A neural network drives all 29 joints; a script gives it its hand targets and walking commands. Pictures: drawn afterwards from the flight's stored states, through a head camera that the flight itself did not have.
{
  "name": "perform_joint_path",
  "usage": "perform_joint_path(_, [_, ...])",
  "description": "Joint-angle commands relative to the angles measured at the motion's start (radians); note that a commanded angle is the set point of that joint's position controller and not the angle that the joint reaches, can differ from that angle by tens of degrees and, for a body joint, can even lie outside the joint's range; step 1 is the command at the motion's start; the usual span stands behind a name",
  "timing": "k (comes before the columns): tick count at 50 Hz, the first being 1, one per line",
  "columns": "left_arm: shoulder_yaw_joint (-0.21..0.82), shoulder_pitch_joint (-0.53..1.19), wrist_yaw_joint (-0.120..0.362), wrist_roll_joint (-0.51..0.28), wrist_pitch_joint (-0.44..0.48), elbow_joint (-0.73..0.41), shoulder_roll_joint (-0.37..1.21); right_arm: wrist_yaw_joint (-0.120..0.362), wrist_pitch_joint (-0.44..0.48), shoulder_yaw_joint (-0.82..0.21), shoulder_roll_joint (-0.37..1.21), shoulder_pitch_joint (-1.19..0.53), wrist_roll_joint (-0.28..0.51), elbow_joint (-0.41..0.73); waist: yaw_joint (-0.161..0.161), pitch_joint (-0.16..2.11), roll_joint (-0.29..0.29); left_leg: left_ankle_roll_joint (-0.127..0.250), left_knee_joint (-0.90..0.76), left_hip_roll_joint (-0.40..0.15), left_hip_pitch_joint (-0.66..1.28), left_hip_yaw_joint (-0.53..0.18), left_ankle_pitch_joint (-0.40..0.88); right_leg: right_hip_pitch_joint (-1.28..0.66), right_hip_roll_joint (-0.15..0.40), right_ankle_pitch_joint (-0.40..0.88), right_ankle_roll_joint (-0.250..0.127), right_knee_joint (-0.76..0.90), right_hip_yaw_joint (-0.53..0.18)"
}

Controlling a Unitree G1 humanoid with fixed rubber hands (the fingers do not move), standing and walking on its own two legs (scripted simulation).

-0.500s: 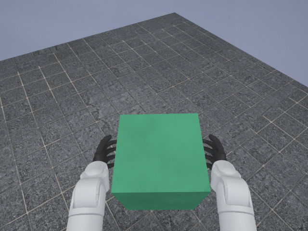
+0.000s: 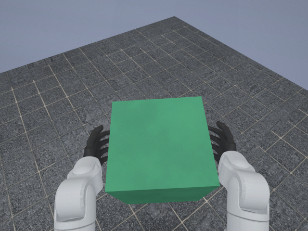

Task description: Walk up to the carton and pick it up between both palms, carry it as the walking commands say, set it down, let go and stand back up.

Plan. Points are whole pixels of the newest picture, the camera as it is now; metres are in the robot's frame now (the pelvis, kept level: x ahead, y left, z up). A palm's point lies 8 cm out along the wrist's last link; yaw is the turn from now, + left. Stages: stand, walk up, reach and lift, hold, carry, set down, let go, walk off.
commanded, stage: carry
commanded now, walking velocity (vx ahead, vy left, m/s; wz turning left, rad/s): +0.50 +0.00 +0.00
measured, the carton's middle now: (159, 156) +0.30 +0.00 +0.02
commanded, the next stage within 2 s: none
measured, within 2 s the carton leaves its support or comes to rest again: neither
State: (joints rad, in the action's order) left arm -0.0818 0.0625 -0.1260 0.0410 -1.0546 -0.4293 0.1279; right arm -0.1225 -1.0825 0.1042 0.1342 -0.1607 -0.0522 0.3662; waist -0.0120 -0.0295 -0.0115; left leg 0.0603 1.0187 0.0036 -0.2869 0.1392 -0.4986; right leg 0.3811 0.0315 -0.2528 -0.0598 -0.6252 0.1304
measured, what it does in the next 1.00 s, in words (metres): walks ahead: left foot, then right foot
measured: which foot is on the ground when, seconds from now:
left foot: up 0.00-0.24, down 0.26-1.00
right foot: down 0.00-0.26, up 0.28-0.58, down 0.60-1.00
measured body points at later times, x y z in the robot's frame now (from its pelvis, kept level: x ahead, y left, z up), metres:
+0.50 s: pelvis +0.15 +0.04 +0.01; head +0.15 +0.05 +0.46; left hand +0.41 +0.20 +0.10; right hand +0.42 -0.10 +0.10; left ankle +0.16 +0.14 -0.72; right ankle +0.19 -0.08 -0.68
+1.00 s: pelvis +0.17 +0.02 +0.01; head +0.17 +0.00 +0.46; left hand +0.43 +0.17 +0.10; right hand +0.45 -0.13 +0.09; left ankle +0.16 +0.14 -0.72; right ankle +0.26 -0.07 -0.72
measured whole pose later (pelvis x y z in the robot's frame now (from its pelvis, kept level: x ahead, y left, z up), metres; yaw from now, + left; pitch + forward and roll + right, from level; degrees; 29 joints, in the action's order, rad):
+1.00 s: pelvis +0.17 +0.02 +0.01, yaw +1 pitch -1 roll +1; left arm -0.10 0.08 -0.14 0.03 -1.24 -0.49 0.13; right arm -0.15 -1.23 0.10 0.13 -0.15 -0.05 0.42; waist -0.01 0.01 -0.02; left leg 0.00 0.55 -0.04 -0.23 0.14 -0.31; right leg 0.37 0.04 -0.16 -0.05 -0.55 0.12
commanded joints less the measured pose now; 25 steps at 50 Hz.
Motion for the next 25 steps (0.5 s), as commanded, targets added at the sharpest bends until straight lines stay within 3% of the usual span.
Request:
perform_joint_path(1, [0.714, 0.499, 0.133, -0.331, -0.065, -0.255, 0.829, 0.143, -0.044, -0.687, 0.835, -0.341, 0.318, 0.184, 0.034, 0.398, 0.103, -0.062, -0.038, -0.074, -0.346, -0.109, -0.016, -0.534, 0.349, 0.220, -0.147, 0.335, -0.378])
perform_joint_path(3, [0.721, 0.530, 0.129, -0.344, -0.076, -0.300, 0.827, 0.142, -0.061, -0.684, 0.855, -0.336, 0.312, 0.173, 0.031, 0.381, 0.113, -0.057, -0.149, -0.057, -0.310, -0.069, -0.045, -0.479, 0.344, 0.130, -0.145, 0.388, -0.353])
perform_joint_path(4, [0.730, 0.562, 0.128, -0.353, -0.083, -0.318, 0.827, 0.139, -0.068, -0.674, 0.857, -0.328, 0.308, 0.168, 0.028, 0.378, 0.112, -0.057, -0.228, -0.057, -0.262, -0.052, -0.004, -0.444, 0.337, 0.104, -0.137, 0.389, -0.295])
perform_joint_path(7, [0.706, 0.554, 0.116, -0.339, -0.105, -0.326, 0.800, 0.132, -0.091, -0.674, 0.843, -0.360, 0.312, 0.186, 0.024, 0.366, 0.191, -0.053, -0.404, -0.027, -0.082, 0.017, 0.134, -0.312, 0.295, 0.048, -0.084, 0.384, -0.180])
perform_joint_path(10, [0.682, 0.504, 0.111, -0.318, -0.139, -0.264, 0.784, 0.118, -0.117, -0.662, 0.823, -0.346, 0.299, 0.186, 0.004, 0.379, 0.175, -0.050, -0.571, -0.021, 0.128, 0.048, 0.274, -0.215, 0.238, 0.041, -0.013, 0.242, -0.088])
perform_joint_path(11, [0.684, 0.482, 0.109, -0.312, -0.150, -0.250, 0.791, 0.114, -0.121, -0.647, 0.806, -0.306, 0.296, 0.178, -0.010, 0.424, 0.072, -0.027, -0.632, -0.076, 0.289, -0.028, 0.264, -0.116, 0.177, 0.052, 0.030, 0.096, -0.029])
perform_joint_path(12, [0.676, 0.499, 0.103, -0.294, -0.161, -0.257, 0.774, 0.113, -0.130, -0.631, 0.788, -0.291, 0.296, 0.147, -0.022, 0.418, -0.188, 0.058, -0.763, -0.321, 0.428, -0.382, 0.282, 0.098, 0.071, -0.075, 0.091, -0.180, 0.055])
perform_joint_path(13, [0.689, 0.510, 0.107, -0.299, -0.170, -0.252, 0.770, 0.113, -0.133, -0.610, 0.780, -0.249, 0.281, 0.122, -0.024, 0.391, -0.337, 0.134, -0.817, -0.479, 0.560, -0.627, 0.451, 0.328, -0.002, -0.335, 0.107, -0.367, 0.053])
perform_joint_path(14, [0.704, 0.508, 0.110, -0.303, -0.171, -0.208, 0.779, 0.109, -0.133, -0.608, 0.790, -0.262, 0.271, 0.132, -0.019, 0.337, -0.242, 0.121, -0.777, -0.471, 0.572, -0.610, 0.725, 0.385, 0.018, -0.339, 0.083, -0.456, -0.051])
perform_joint_path(15, [0.671, 0.519, 0.101, -0.290, -0.180, -0.184, 0.754, 0.109, -0.146, -0.610, 0.774, -0.326, 0.286, 0.136, -0.013, 0.359, -0.197, 0.117, -0.766, -0.488, 0.524, -0.565, 0.654, 0.377, 0.054, -0.280, 0.080, -0.512, -0.095])
perform_joint_path(16, [0.684, 0.503, 0.105, -0.312, -0.179, -0.183, 0.796, 0.114, -0.143, -0.604, 0.781, -0.353, 0.288, 0.167, -0.009, 0.380, -0.131, 0.130, -0.747, -0.449, 0.495, -0.480, 0.635, 0.324, 0.070, -0.240, 0.070, -0.479, -0.100])
perform_joint_path(17, [0.682, 0.496, 0.110, -0.314, -0.176, -0.167, 0.832, 0.114, -0.135, -0.615, 0.810, -0.375, 0.296, 0.198, -0.008, 0.383, -0.103, 0.108, -0.728, -0.400, 0.499, -0.382, 0.745, 0.320, 0.075, -0.227, 0.072, -0.417, -0.091])
perform_joint_path(19, [0.712, 0.550, 0.111, -0.339, -0.159, -0.222, 0.871, 0.121, -0.113, -0.621, 0.848, -0.412, 0.316, 0.238, -0.009, 0.415, -0.127, 0.100, -0.673, -0.344, 0.483, -0.261, 0.927, 0.257, 0.059, -0.213, 0.086, -0.320, -0.049])
perform_joint_path(20, [0.726, 0.608, 0.108, -0.356, -0.148, -0.267, 0.880, 0.122, -0.107, -0.613, 0.849, -0.423, 0.322, 0.242, -0.010, 0.399, -0.164, 0.092, -0.676, -0.340, 0.449, -0.247, 0.946, 0.224, 0.045, -0.193, 0.087, -0.267, -0.021])
perform_joint_path(23, [0.701, 0.587, 0.107, -0.339, -0.145, -0.256, 0.865, 0.122, -0.111, -0.621, 0.845, -0.405, 0.316, 0.224, -0.002, 0.389, -0.158, 0.077, -0.695, -0.304, 0.332, -0.179, 0.819, 0.096, 0.035, -0.089, 0.084, -0.128, 0.002])
perform_joint_path(25, [0.682, 0.533, 0.111, -0.329, -0.151, -0.227, 0.864, 0.119, -0.115, -0.642, 0.839, -0.402, 0.315, 0.243, 0.002, 0.392, -0.155, 0.057, -0.653, -0.275, 0.296, -0.132, 0.804, 0.002, 0.010, -0.007, 0.076, -0.005, 0.032])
